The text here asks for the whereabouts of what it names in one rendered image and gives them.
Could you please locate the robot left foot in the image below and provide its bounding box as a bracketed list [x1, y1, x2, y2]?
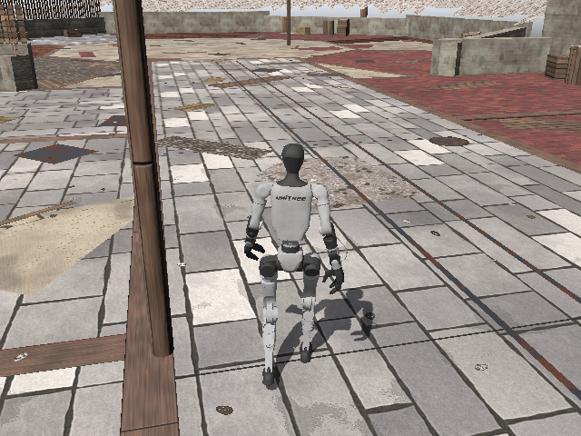
[262, 366, 276, 386]

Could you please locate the left robot forearm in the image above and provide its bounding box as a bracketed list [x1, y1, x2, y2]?
[245, 217, 259, 247]

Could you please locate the right robot upper arm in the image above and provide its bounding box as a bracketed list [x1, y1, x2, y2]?
[311, 183, 332, 236]

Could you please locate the robot left hand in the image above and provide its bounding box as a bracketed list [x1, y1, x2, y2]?
[244, 243, 265, 261]

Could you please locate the right robot forearm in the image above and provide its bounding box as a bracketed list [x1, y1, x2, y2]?
[323, 222, 342, 270]

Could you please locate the left robot upper arm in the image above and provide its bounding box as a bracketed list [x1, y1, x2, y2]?
[249, 182, 273, 230]

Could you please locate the humanoid robot head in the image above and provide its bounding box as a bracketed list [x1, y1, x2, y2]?
[277, 144, 307, 187]

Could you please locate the robot right hand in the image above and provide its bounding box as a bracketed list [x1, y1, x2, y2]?
[322, 267, 344, 294]

